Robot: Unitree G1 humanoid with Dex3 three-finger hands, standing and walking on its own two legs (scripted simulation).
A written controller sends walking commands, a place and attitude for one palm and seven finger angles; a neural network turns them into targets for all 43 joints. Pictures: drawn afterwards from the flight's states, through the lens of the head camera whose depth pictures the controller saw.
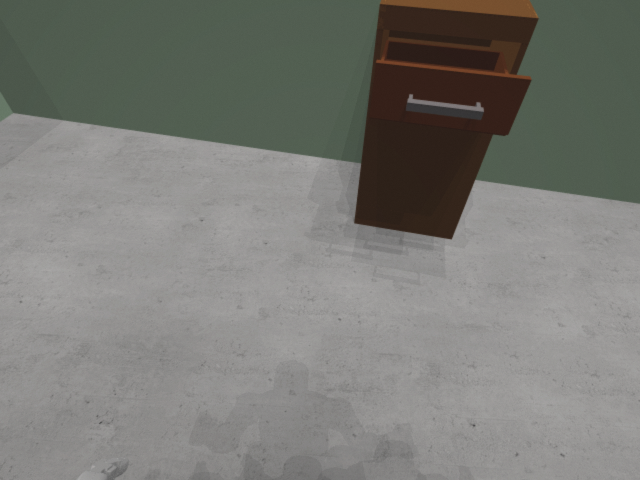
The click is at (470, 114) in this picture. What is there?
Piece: drawer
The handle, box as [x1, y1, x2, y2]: [406, 94, 483, 119]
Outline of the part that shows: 406,105 406,110 480,119 483,112 483,108 480,106 479,102 476,102 474,106 467,106 413,99 412,94 409,94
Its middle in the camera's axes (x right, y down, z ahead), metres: +0.33 -0.35 +1.02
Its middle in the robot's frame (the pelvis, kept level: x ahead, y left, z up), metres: +1.02 -0.27 -0.02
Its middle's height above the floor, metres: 0.75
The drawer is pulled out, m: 0.23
